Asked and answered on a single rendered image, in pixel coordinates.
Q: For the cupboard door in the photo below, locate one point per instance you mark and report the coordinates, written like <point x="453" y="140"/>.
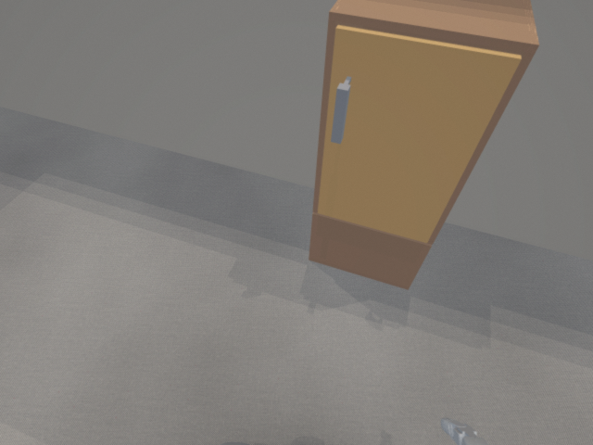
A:
<point x="416" y="112"/>

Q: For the handle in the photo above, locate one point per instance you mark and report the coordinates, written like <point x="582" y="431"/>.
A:
<point x="340" y="111"/>

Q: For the right robot hand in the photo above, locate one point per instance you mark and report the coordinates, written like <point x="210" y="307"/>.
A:
<point x="462" y="434"/>

